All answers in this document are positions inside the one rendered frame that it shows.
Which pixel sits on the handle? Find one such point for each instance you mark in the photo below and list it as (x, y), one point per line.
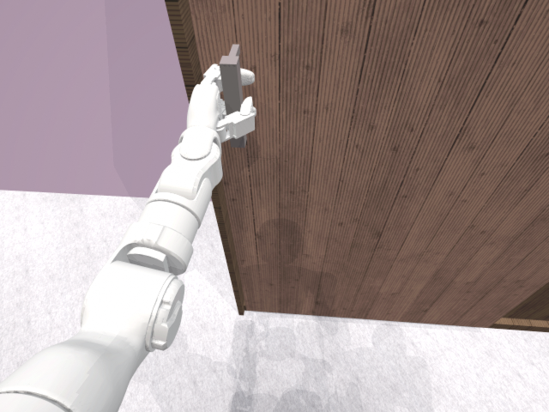
(232, 88)

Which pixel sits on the wardrobe door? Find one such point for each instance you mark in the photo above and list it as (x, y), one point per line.
(399, 166)
(534, 307)

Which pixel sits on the left robot upper arm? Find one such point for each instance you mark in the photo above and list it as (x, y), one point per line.
(131, 311)

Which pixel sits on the left robot forearm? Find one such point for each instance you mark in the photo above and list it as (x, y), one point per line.
(162, 237)

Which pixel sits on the robot left hand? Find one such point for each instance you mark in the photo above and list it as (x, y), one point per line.
(207, 109)

